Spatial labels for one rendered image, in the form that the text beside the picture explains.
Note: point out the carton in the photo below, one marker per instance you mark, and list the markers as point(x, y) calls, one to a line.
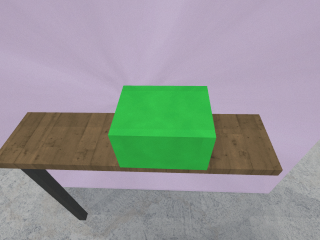
point(163, 127)

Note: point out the table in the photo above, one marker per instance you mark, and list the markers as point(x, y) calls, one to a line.
point(79, 141)

